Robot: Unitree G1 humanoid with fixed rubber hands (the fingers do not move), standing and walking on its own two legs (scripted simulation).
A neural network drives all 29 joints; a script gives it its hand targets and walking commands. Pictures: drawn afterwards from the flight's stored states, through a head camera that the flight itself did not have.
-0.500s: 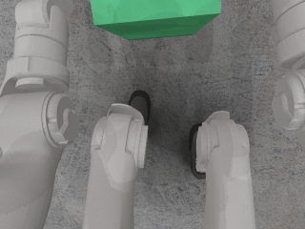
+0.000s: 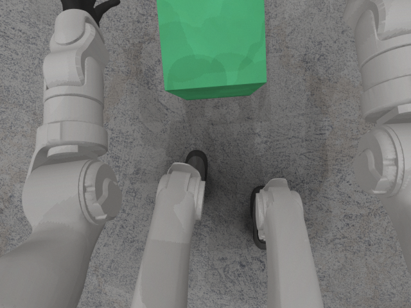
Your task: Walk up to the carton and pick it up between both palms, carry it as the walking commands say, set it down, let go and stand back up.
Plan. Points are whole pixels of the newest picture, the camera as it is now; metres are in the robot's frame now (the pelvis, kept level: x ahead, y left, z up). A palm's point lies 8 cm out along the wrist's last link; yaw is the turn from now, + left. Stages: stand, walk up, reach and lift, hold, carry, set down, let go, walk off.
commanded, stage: set down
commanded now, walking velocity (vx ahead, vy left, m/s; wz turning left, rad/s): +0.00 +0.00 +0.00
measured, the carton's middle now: (213, 45) +0.57 +0.09 -0.38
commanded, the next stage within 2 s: let go in 0.56 s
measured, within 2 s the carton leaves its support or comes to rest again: neither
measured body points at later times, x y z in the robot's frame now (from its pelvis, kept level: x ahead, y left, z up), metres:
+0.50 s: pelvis +0.03 +0.01 +0.14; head +0.36 +0.04 +0.44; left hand +0.53 +0.26 +0.01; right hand +0.62 -0.11 +0.03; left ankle +0.15 +0.12 -0.49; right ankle +0.05 -0.12 -0.49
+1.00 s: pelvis +0.07 +0.02 +0.20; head +0.32 +0.03 +0.57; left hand +0.43 +0.27 +0.09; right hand +0.49 -0.15 +0.09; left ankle +0.15 +0.12 -0.49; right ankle +0.05 -0.12 -0.49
